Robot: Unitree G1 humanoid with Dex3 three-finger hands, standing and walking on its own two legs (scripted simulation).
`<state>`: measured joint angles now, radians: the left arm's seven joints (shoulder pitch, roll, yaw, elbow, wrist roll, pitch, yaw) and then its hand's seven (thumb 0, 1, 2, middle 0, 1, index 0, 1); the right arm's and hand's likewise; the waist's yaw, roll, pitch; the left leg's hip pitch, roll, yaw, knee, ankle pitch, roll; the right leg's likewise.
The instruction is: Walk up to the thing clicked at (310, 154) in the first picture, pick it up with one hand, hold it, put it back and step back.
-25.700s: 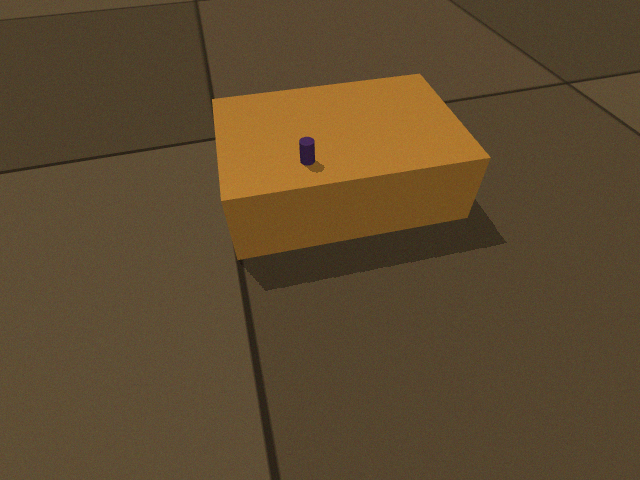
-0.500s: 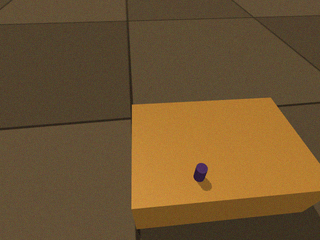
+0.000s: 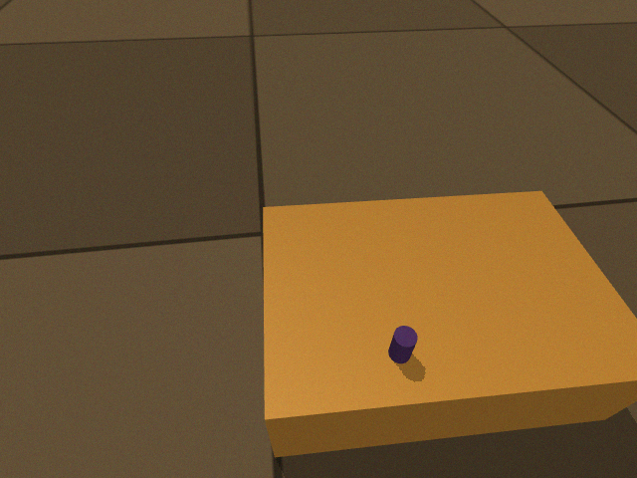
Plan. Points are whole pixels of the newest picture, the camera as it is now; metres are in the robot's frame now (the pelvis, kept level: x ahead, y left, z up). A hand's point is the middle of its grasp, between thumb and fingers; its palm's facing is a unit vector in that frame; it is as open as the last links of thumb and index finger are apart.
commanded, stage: stand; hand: right
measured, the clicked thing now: (402, 345) +0.49 -0.18 -0.41
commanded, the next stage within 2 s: none
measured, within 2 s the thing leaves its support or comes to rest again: neither
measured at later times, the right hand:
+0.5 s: hand out of the picture +0.08 -0.25 -0.15, palm faces -0.01 +0.93 -0.36, open 9.1 cm
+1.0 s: hand out of the picture +0.08 -0.25 -0.15, palm faces -0.02 +0.94 -0.35, open 7.4 cm
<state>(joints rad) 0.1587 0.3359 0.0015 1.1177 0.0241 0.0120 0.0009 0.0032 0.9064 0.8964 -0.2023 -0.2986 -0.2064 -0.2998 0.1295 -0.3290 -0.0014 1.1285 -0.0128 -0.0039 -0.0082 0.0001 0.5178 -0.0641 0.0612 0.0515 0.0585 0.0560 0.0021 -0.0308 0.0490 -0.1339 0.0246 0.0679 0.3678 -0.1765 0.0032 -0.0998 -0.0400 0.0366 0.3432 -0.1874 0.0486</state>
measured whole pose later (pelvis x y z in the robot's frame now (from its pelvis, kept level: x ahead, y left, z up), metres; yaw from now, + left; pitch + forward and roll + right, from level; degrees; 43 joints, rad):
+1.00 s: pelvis +0.01 +0.00 +0.00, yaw +1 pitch -2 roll +0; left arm 0.14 0.35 0.00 1.11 0.02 0.00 0.00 0.00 0.91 0.89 -0.20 -0.30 -0.21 -0.30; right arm 0.12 -0.34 -0.02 1.15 -0.01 0.00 0.01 0.01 -0.90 -0.90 0.20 0.30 0.20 0.30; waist 0.00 -0.03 0.05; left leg -0.13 0.01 0.06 0.34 -0.17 0.01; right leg -0.08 -0.06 0.02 0.31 -0.19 0.06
